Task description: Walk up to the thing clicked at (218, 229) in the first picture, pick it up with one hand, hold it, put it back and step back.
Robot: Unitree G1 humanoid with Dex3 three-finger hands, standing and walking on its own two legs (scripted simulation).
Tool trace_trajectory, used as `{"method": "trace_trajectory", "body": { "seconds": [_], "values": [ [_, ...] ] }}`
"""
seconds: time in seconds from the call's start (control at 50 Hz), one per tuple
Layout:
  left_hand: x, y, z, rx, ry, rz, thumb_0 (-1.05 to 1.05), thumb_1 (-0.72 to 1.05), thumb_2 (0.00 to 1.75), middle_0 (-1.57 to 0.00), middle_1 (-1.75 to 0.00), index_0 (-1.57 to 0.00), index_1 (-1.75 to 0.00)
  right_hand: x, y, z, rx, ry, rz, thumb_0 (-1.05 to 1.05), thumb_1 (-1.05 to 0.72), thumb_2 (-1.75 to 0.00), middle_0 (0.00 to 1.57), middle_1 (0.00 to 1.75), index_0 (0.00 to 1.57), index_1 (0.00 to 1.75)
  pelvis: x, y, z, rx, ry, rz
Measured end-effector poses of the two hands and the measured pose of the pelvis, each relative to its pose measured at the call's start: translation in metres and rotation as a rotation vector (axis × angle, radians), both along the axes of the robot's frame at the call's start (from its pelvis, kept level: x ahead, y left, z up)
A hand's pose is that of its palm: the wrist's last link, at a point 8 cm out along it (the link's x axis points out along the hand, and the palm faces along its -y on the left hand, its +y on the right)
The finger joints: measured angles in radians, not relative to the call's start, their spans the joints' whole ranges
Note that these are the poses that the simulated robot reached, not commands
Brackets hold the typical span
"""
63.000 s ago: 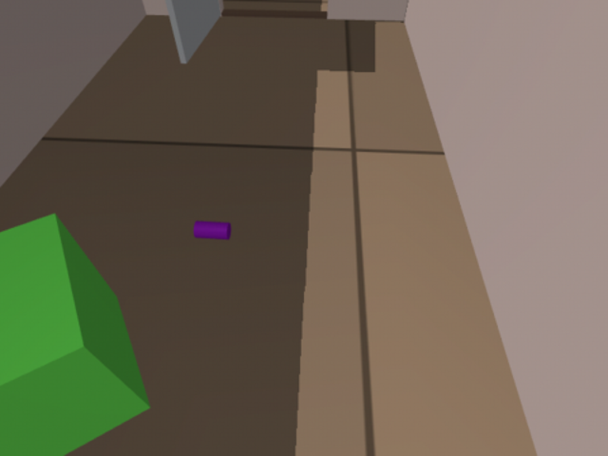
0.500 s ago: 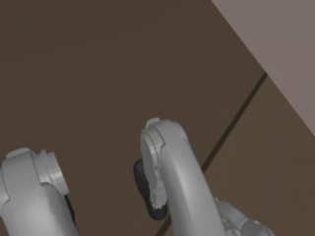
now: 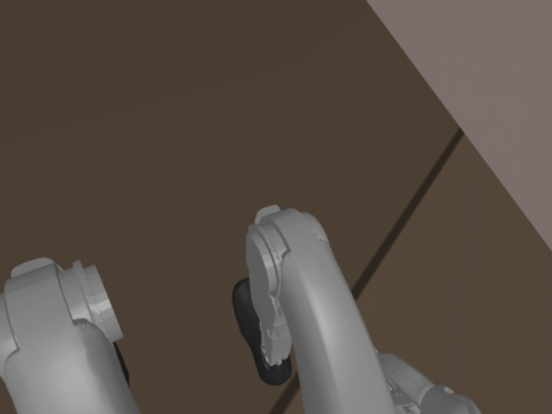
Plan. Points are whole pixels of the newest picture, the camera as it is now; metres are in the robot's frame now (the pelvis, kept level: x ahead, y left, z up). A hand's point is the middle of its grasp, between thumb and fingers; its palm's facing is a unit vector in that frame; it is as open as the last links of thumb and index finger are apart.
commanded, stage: open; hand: left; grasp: from above
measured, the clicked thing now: out of the picture +0.38 +0.37 -0.26
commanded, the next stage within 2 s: withdraw in 0.22 s
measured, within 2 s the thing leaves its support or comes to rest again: neither
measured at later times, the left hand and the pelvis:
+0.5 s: hand out of the picture +0.37 +0.38 -0.22, palm faces -0.30 -0.29 -0.91, open 14.0 cm; pelvis +0.00 +0.00 +0.00, yaw +0 degrees
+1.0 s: hand out of the picture +0.34 +0.39 -0.05, palm faces -0.45 -0.12 -0.88, open 13.9 cm; pelvis -0.01 -0.01 +0.06, yaw +7 degrees
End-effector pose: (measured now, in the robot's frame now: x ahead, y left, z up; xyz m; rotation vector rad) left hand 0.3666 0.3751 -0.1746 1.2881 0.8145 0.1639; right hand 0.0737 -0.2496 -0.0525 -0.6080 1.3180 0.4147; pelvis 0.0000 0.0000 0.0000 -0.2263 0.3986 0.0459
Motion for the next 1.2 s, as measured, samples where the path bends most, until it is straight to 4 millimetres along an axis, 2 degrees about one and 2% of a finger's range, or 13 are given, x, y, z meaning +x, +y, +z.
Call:
{"method": "trace_trajectory", "body": {
  "seconds": [0.28, 0.4, 0.5, 0.56, 0.62, 0.74, 0.84, 0.96, 1.06, 1.2],
  "values": [
    [0.001, -0.001, 0.002, 0.005, -0.006, 0.015, 0.00, -0.49, 1.04, -0.11, -1.01, -0.11, -1.02, -0.004, -0.006, 0.001, -0.009, -0.001, -0.016, 0.00, -0.88, -0.89, 0.20, 0.30, 0.20, 0.30, -0.001, -0.001, 0.000, 0.003, -0.001, -0.002],
    [-0.001, 0.000, 0.003, 0.002, 0.001, 0.015, 0.00, -0.50, 1.04, -0.11, -1.00, -0.10, -1.02, -0.006, -0.007, 0.002, -0.013, 0.001, -0.014, 0.00, -0.88, -0.88, 0.20, 0.30, 0.20, 0.30, -0.002, -0.002, 0.001, 0.005, -0.002, 0.000],
    [0.005, 0.005, 0.012, 0.013, -0.032, -0.013, 0.00, -0.50, 1.03, -0.10, -0.97, -0.09, -0.98, -0.005, -0.008, 0.001, -0.013, 0.001, -0.021, 0.00, -0.88, -0.88, 0.20, 0.29, 0.20, 0.30, -0.002, -0.003, 0.001, 0.007, 0.001, 0.003],
    [0.012, 0.010, 0.027, 0.033, -0.071, -0.055, 0.00, -0.51, 1.02, -0.09, -0.96, -0.09, -0.97, -0.001, -0.009, -0.001, -0.012, -0.007, -0.047, 0.00, -0.89, -0.89, 0.20, 0.29, 0.20, 0.30, 0.000, -0.003, 0.003, 0.008, 0.016, 0.006],
    [0.013, 0.012, 0.050, 0.052, -0.101, -0.114, 0.00, -0.51, 1.02, -0.09, -0.96, -0.08, -0.97, 0.009, -0.009, -0.004, 0.000, -0.021, -0.093, 0.00, -0.89, -0.89, 0.20, 0.29, 0.20, 0.30, 0.002, -0.003, 0.008, 0.012, 0.048, 0.013],
    [-0.003, 0.014, 0.105, 0.085, -0.021, -0.228, 0.00, -0.50, 1.00, -0.09, -0.96, -0.08, -0.97, 0.047, -0.006, -0.011, 0.047, -0.092, -0.168, 0.00, -0.89, -0.89, 0.20, 0.30, 0.20, 0.30, 0.002, -0.005, 0.026, 0.039, 0.100, 0.041],
    [-0.017, 0.015, 0.145, 0.063, 0.046, -0.303, 0.00, -0.50, 0.99, -0.09, -0.97, -0.09, -0.98, 0.081, -0.001, -0.005, 0.065, -0.175, -0.177, 0.00, -0.90, -0.89, 0.20, 0.30, 0.20, 0.30, -0.003, -0.008, 0.043, 0.064, 0.105, 0.060],
    [-0.022, 0.018, 0.180, 0.038, 0.049, -0.383, 0.00, -0.49, 0.99, -0.10, -0.97, -0.10, -0.98, 0.102, 0.001, 0.007, 0.025, -0.230, -0.168, 0.00, -0.90, -0.89, 0.20, 0.30, 0.20, 0.30, -0.008, -0.010, 0.056, 0.078, 0.108, 0.073],
    [-0.020, 0.017, 0.181, 0.032, 0.031, -0.420, 0.00, -0.47, 0.98, -0.11, -0.96, -0.11, -0.97, 0.099, -0.003, 0.015, -0.032, -0.229, -0.160, 0.00, -0.90, -0.89, 0.20, 0.29, 0.20, 0.30, -0.012, -0.011, 0.060, 0.077, 0.108, 0.076],
    [-0.005, -0.002, 0.146, 0.028, -0.002, -0.433, 0.00, -0.43, 0.96, -0.12, -0.95, -0.13, -0.95, 0.066, -0.016, 0.018, -0.121, -0.165, -0.174, 0.00, -0.89, -0.89, 0.20, 0.29, 0.20, 0.30, -0.015, -0.011, 0.055, 0.066, 0.111, 0.076]
  ]
}}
